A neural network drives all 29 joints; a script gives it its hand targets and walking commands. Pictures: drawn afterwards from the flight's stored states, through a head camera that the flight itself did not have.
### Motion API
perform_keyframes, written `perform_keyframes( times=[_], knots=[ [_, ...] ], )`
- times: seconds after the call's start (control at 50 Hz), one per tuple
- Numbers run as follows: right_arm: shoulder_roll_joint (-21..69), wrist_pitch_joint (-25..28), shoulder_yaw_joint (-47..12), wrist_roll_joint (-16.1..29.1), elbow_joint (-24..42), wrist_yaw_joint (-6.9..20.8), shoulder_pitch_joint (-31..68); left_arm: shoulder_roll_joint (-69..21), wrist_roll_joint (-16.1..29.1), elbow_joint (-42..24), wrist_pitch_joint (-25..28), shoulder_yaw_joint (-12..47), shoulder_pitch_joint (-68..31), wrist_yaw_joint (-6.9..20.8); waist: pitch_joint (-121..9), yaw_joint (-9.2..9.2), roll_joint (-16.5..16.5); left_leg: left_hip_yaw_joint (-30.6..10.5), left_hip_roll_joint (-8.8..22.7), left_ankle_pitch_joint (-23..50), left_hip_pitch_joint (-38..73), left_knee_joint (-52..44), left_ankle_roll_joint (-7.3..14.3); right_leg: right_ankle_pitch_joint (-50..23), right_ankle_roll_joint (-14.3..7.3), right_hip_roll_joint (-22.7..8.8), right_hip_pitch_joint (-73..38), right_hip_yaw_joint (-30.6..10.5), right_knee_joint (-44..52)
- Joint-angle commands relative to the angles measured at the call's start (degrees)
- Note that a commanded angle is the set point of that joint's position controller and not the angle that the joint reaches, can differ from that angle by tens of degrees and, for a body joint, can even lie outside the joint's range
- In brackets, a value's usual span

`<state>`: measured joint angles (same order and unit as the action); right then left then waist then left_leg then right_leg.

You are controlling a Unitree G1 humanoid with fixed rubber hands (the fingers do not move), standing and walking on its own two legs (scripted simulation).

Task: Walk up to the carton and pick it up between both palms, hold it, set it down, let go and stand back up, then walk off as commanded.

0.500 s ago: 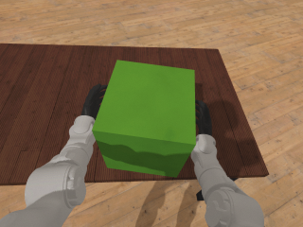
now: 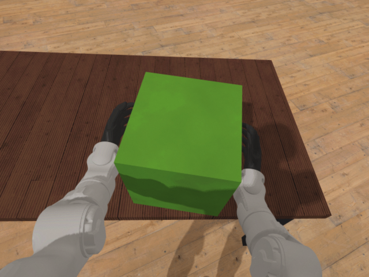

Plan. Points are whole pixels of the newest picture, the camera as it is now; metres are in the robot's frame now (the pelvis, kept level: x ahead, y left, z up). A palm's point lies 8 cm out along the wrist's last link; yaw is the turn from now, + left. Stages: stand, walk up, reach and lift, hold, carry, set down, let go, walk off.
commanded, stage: reach and lift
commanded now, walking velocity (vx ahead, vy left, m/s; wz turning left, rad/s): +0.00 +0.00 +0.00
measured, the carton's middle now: (183, 148) +0.41 -0.01 -0.01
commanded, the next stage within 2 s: none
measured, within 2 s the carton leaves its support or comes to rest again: leaves its support in 0.42 s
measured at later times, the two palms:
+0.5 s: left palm (111, 140) +0.39 +0.15 +0.05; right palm (254, 160) +0.35 -0.16 +0.04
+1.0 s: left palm (103, 122) +0.38 +0.15 +0.13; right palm (267, 136) +0.36 -0.17 +0.11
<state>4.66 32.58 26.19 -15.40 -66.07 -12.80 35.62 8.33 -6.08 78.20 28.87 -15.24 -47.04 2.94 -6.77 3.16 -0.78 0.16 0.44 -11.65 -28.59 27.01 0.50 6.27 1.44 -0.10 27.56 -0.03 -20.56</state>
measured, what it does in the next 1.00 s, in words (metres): stands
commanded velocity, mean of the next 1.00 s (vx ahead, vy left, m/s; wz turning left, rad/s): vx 0.00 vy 0.00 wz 0.00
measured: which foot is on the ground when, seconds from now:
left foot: down 0.00-1.00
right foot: down 0.00-1.00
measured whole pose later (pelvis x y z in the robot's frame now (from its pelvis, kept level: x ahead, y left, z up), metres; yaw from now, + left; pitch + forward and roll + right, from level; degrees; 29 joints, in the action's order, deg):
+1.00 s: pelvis -0.01 -0.01 +0.01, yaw +0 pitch +6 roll -1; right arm -2.8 -4.4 4.4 8.6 -41.2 -12.2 32.7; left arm 7.1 -1.3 40.7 -9.0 -3.6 -35.5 -6.2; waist -10.4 2.6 -0.8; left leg 0.2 0.4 -10.4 -19.4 23.4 0.4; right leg 5.6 1.1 -0.1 19.0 0.0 -18.3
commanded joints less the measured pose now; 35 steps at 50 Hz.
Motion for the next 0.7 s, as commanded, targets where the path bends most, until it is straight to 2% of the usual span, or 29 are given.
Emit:
perform_keyframes(
  times=[0.0,0.04,0.1,0.12,0.16,0.18,0.22,0.24,0.26,0.28,0.3,0.32,0.34,0.36,0.4,0.42,0.44,0.46,0.48,0.5,0.52,0.54,0.56,0.58,0.6,0.62,0.64,0.66,0.68],
  knots=[
    [32.54,6.76,-21.30,-6.39,0.53,9.22,27.29,-36.66,-8.30,-10.14,5.74,13.68,-29.00,2.99,-33.96,-2.49,-2.97,2.96,0.70,27.11,20.77,0.05,-5.48,-15.10,-1.91,3.05,-14.42,6.08,1.58],
    [31.25,6.12,-20.29,-7.79,1.29,9.17,27.25,-34.25,-9.20,-7.16,5.60,11.09,-29.47,3.31,-32.14,-2.93,-0.65,3.84,0.30,22.66,19.42,-1.62,-4.15,-12.76,-1.72,2.63,-15.06,5.65,2.61],
    [31.79,5.87,-20.96,-7.23,0.27,9.02,28.51,-38.03,-7.71,-10.54,5.14,15.40,-30.67,2.73,-32.47,-1.52,-2.18,3.47,0.23,20.01,18.45,-2.67,-4.40,-9.96,-2.02,2.87,-14.78,5.40,3.38],
    [30.79,5.32,-22.53,-6.87,0.70,9.26,28.15,-36.67,-7.38,-10.93,4.82,14.45,-29.73,2.32,-32.09,-3.76,-2.67,3.26,0.61,20.97,19.49,-2.72,-4.67,-10.46,-2.14,2.89,-14.83,5.52,3.11],
    [31.78,4.17,-21.77,-6.07,2.38,9.37,29.47,-37.83,-6.56,-11.51,4.36,15.90,-31.42,1.69,-33.33,-2.31,-2.43,3.24,0.65,18.59,18.14,-3.07,-4.50,-8.82,-2.06,3.10,-13.08,5.56,3.23],
    [31.71,3.22,-23.92,-5.14,3.07,10.02,29.47,-37.11,-6.47,-9.95,3.99,16.69,-29.83,1.41,-32.35,-3.29,-2.55,3.18,0.70,19.42,19.64,-2.85,-4.22,-8.68,-1.88,3.04,-12.81,5.21,3.06],
    [31.36,0.79,-26.36,-3.29,4.72,9.76,26.44,-39.15,-5.78,-12.78,1.63,18.06,-26.97,1.12,-34.76,-2.52,-3.05,2.59,0.16,23.47,21.52,-2.53,-4.71,-13.42,-2.00,3.23,-15.91,5.14,2.68],
    [33.91,1.03,-29.48,-2.43,7.73,9.64,29.91,-41.46,-2.82,-15.91,2.72,21.18,-31.28,0.96,-39.28,-2.08,-1.57,2.88,0.00,23.69,20.40,-2.20,-4.52,-16.71,-1.37,3.06,-16.49,4.52,2.16],
    [34.69,0.73,-31.33,-1.15,9.00,9.33,28.89,-40.88,-2.21,-17.37,3.05,21.54,-29.66,0.89,-37.55,-2.71,-1.38,2.14,0.14,25.51,20.11,-1.36,-4.32,-18.00,-1.24,2.93,-18.62,3.55,1.44],
    [34.61,0.30,-33.54,0.48,10.97,9.60,30.32,-42.16,-1.12,-19.35,2.97,23.50,-30.34,0.82,-39.58,-2.89,-1.81,2.17,-0.39,25.90,20.80,-1.16,-4.63,-18.59,-0.98,2.73,-17.79,4.08,1.33],
    [35.82,-0.46,-33.63,1.66,12.54,9.41,30.11,-42.17,-1.02,-16.38,2.40,22.51,-29.03,0.82,-39.34,-2.34,0.59,2.54,-1.11,23.75,19.26,-1.20,-3.99,-18.64,-0.89,2.49,-19.44,2.96,1.31],
    [37.34,-0.10,-36.02,3.06,17.04,8.66,31.13,-42.18,0.50,-19.13,3.35,24.20,-31.36,0.98,-41.25,-2.01,0.15,2.03,-1.31,22.53,16.39,-1.19,-3.60,-22.41,-0.20,2.05,-21.42,2.08,0.69],
    [37.96,-2.09,-38.10,4.40,17.43,8.89,32.58,-43.08,0.20,-17.21,1.96,22.75,-28.70,0.98,-40.69,-4.49,0.88,2.65,-1.28,20.94,15.91,-1.18,-3.12,-20.19,-0.20,1.66,-22.43,1.86,0.57],
    [37.82,-2.58,-38.93,5.15,18.98,8.81,31.84,-45.11,1.73,-21.53,1.82,25.85,-31.29,0.70,-42.40,-1.99,-0.34,1.18,-1.21,22.35,17.29,-1.08,-3.74,-21.15,-0.30,2.20,-22.08,2.44,0.30],
    [40.32,-5.01,-42.40,7.39,20.03,8.77,30.43,-44.81,3.10,-25.40,1.68,27.53,-34.18,0.90,-43.05,-2.75,-0.40,1.58,-1.95,22.07,16.66,-0.07,-3.30,-20.05,0.01,1.08,-22.13,1.19,-0.15],
    [40.68,-5.06,-43.37,8.08,24.08,8.73,34.27,-47.85,4.90,-29.72,1.97,31.00,-38.30,0.13,-44.55,-0.44,-1.25,0.45,-1.30,22.51,17.50,-0.04,-3.91,-19.12,-0.27,2.07,-20.91,2.09,-0.15],
    [39.50,-7.52,-42.83,8.68,22.66,8.91,33.50,-47.44,3.95,-27.28,0.25,30.36,-37.38,0.00,-41.00,-0.17,-0.91,0.35,-1.56,20.30,17.86,-1.18,-3.32,-15.43,-0.57,1.72,-19.36,1.67,0.75],
    [39.42,-8.38,-43.97,9.71,26.64,8.78,35.84,-47.86,5.17,-29.30,-0.47,31.82,-37.70,-0.30,-39.55,0.28,-1.59,-0.21,-1.03,18.16,18.07,-1.24,-3.57,-13.36,-0.67,2.32,-19.33,2.06,1.07],
    [37.57,-11.19,-43.99,11.56,24.17,9.33,35.69,-48.52,4.75,-28.50,-3.06,31.91,-34.98,-0.70,-34.90,0.17,-2.36,-0.43,-1.16,20.13,21.20,-1.80,-3.62,-10.69,-0.81,2.19,-17.91,2.07,1.92],
    [38.68,-12.22,-45.82,12.25,25.64,9.33,34.76,-48.44,4.53,-31.52,-3.63,31.26,-36.14,-0.83,-36.35,-1.47,-3.00,-0.17,-0.99,19.46,20.31,-1.34,-3.85,-10.04,-1.20,2.15,-18.67,1.59,1.53],
    [39.62,-13.12,-46.99,12.85,30.18,8.89,35.27,-49.46,6.36,-34.27,-3.59,33.29,-36.23,-0.83,-38.44,0.34,-0.61,-0.60,-1.35,19.04,20.27,-1.06,-3.22,-12.04,-1.02,2.21,-19.55,1.37,1.56],
    [39.05,-14.92,-47.70,14.62,28.47,9.66,37.63,-50.01,5.44,-35.59,-5.35,32.28,-38.05,-1.22,-37.87,-0.82,-2.29,-0.95,-1.53,18.23,20.80,-2.06,-3.52,-8.55,-1.15,2.35,-19.13,1.35,2.61],
    [38.61,-16.77,-47.36,14.92,28.84,9.54,36.34,-47.86,5.68,-33.35,-6.90,31.27,-36.14,-1.08,-35.99,-0.66,-0.66,-0.71,-1.96,15.21,19.63,-2.41,-2.59,-6.69,-0.70,1.67,-18.16,0.67,2.84],
    [39.39,-17.63,-48.33,15.41,31.64,9.60,39.08,-48.40,6.87,-37.59,-7.44,33.49,-41.19,-1.45,-37.36,0.40,-1.83,-1.11,-2.06,15.81,19.76,-2.17,-2.73,-8.01,-0.92,1.80,-18.41,0.89,2.76],
    [37.80,-19.34,-47.10,15.07,29.64,9.41,37.73,-47.84,5.90,-35.46,-9.21,32.38,-38.44,-1.31,-33.93,1.03,-2.37,-1.68,-2.09,13.59,19.49,-3.29,-2.38,-6.23,-0.94,1.64,-18.50,0.45,3.12],
    [38.17,-20.49,-48.16,16.81,33.10,9.49,39.39,-49.64,6.90,-35.89,-11.13,32.56,-34.69,-1.72,-34.23,0.04,0.36,-1.91,-1.83,13.08,20.41,-3.28,-2.27,-4.87,-1.14,1.92,-18.40,1.04,3.36],
    [38.77,-21.85,-50.86,17.97,33.86,9.54,37.22,-49.01,6.73,-41.78,-12.14,33.55,-35.92,-1.79,-35.51,-0.05,-0.65,-1.29,-2.31,16.59,21.17,-3.14,-2.16,-8.53,-0.73,1.53,-20.98,0.61,2.77],
    [38.81,-23.73,-50.79,19.55,32.77,9.43,37.64,-47.73,5.94,-40.72,-13.84,30.99,-36.35,-1.48,-31.91,-1.14,-0.73,-1.75,-2.15,14.96,21.71,-3.77,-1.78,-6.91,-0.86,1.90,-21.34,0.18,3.67],
    [37.55,-23.72,-49.93,20.02,37.12,9.56,40.49,-50.33,8.03,-42.40,-15.23,34.19,-36.58,-1.75,-33.98,0.86,-1.94,-2.80,-1.79,15.68,22.34,-3.46,-2.83,-7.42,-1.60,3.13,-20.08,1.29,3.27]
  ],
)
